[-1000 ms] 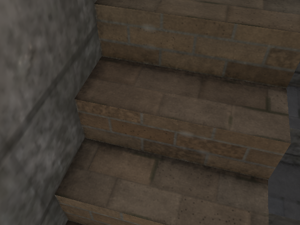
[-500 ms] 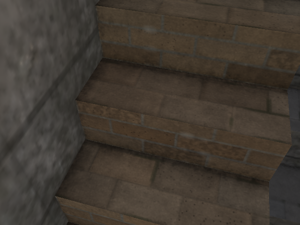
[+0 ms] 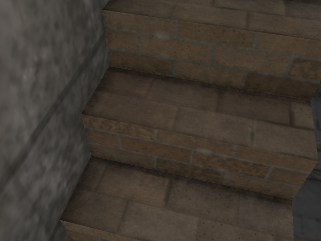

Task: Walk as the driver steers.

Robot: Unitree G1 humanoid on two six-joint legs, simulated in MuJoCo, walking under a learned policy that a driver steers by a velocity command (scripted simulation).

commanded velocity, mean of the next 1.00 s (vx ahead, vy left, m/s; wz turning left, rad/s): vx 0.40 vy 0.00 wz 0.00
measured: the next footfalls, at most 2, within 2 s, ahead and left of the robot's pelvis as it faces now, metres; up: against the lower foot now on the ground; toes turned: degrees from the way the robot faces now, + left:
right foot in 0.62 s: +0.00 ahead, -0.16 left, +0.24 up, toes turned +1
right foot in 0.76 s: -0.03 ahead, -0.16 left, +0.05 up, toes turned -16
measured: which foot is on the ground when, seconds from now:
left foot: down 0.00-0.74, up 0.76-1.00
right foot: down 0.00-0.44, up 0.46-0.60, down 0.62-0.68, up 0.70-0.74, down 0.76-1.00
